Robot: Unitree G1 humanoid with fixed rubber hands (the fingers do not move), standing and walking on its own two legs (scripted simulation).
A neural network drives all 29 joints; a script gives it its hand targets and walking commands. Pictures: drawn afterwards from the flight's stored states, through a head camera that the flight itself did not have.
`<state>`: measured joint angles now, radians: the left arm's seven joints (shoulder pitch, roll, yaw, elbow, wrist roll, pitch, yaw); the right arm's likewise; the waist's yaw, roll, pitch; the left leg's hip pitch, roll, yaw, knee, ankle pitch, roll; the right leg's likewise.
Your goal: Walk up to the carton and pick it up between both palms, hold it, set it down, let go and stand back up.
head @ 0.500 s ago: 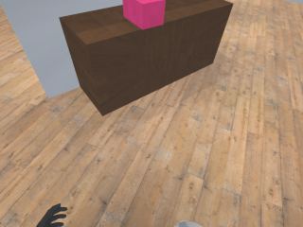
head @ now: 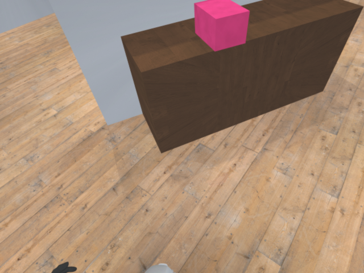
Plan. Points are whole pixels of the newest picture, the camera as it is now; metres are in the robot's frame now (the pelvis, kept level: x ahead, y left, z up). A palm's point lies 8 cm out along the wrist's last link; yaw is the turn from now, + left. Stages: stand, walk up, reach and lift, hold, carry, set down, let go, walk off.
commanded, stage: walk up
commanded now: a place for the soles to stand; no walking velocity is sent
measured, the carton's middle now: (219, 23) +1.32 -0.09 -0.02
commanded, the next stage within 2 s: none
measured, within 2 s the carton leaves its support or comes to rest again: neither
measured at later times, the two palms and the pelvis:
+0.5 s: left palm (99, 252) +0.20 +0.26 -0.12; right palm out of the picture +0.24 -0.36 -0.08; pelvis +0.14 -0.05 -0.02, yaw +8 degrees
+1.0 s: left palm (111, 217) +0.27 +0.24 -0.08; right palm (339, 178) +0.41 -0.38 -0.11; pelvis +0.28 -0.09 -0.01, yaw +11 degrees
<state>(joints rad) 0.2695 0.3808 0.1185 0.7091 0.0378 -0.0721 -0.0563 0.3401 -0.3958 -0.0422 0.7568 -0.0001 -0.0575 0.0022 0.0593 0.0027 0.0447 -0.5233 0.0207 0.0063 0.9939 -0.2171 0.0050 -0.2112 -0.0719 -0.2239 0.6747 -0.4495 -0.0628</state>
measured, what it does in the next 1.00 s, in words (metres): walks ahead: left foot, then right foot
